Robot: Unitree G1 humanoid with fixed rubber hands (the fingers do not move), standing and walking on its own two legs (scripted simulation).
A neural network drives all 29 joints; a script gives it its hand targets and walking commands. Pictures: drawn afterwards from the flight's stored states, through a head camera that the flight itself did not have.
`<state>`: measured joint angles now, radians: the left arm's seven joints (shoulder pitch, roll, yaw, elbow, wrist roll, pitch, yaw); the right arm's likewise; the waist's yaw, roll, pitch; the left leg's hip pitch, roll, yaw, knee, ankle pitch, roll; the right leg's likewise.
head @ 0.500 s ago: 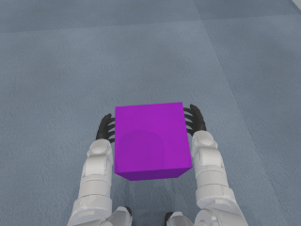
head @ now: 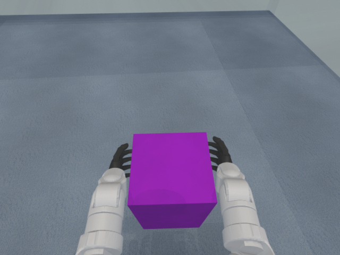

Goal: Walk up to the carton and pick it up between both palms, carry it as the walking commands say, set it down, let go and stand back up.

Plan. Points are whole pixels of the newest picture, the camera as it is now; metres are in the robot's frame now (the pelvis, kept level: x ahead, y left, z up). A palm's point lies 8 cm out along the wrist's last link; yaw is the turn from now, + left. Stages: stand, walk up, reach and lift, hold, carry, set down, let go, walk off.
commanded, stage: reach and lift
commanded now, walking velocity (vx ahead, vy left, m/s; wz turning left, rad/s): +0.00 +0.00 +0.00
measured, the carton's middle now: (170, 187) +0.31 +0.02 -0.07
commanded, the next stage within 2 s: hold in 1.50 s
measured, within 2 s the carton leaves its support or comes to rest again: neither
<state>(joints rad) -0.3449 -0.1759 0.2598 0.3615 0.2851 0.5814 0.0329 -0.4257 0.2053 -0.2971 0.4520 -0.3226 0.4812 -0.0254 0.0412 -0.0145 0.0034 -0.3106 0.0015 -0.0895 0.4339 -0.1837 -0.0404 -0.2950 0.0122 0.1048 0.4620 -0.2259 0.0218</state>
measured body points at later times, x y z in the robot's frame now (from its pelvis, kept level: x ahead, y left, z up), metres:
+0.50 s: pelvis -0.01 +0.00 +0.00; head -0.04 +0.00 +0.45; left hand +0.30 +0.15 +0.04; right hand +0.33 -0.12 +0.05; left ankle +0.03 +0.15 -0.74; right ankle +0.01 -0.14 -0.74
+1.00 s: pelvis +0.00 +0.01 +0.00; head -0.04 +0.01 +0.45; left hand +0.30 +0.14 +0.04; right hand +0.32 -0.13 +0.05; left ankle +0.03 +0.15 -0.74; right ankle +0.01 -0.14 -0.74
